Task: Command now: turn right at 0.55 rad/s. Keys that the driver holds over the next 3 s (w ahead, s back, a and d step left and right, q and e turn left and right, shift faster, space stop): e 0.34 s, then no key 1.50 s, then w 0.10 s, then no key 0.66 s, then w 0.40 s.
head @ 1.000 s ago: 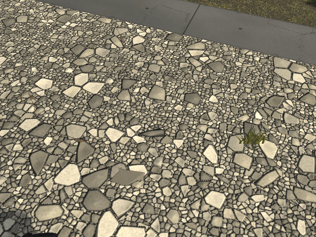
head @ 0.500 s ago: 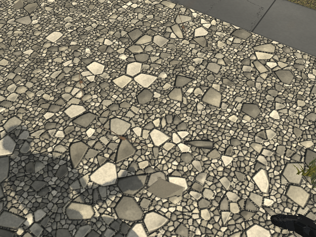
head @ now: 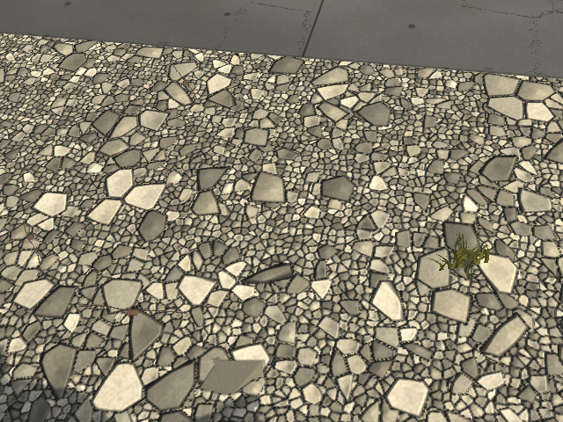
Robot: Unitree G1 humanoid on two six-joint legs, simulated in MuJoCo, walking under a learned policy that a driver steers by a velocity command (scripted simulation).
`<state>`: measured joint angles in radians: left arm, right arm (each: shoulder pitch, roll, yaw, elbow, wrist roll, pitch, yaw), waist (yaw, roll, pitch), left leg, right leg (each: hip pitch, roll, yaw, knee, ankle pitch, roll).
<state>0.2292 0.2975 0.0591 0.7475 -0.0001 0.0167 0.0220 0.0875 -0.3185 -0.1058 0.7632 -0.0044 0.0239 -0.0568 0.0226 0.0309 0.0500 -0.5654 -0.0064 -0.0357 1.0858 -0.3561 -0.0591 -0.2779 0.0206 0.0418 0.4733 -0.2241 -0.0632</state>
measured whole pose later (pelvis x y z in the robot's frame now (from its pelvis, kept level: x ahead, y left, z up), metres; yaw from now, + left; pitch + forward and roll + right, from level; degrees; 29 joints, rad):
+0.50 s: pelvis +0.03 +0.04 +0.00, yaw -17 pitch +1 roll +0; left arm 0.17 0.37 0.10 0.68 -0.02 0.06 0.03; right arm 0.14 -0.27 -0.06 0.77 0.00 -0.02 -0.01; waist 0.00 -0.05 0.06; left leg -0.23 0.00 -0.02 0.44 -0.24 0.01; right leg -0.47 0.09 0.14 1.09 -0.48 0.08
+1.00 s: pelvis +0.03 -0.01 -0.01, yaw -18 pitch -1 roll +1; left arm 0.17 0.24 0.02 0.74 0.01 0.01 0.01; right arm 0.17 -0.30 -0.03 0.92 -0.01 0.00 -0.02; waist -0.02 0.01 0.03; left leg -0.15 0.06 -0.01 0.45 -0.27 -0.07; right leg -0.18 0.03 0.04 0.50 -0.30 -0.03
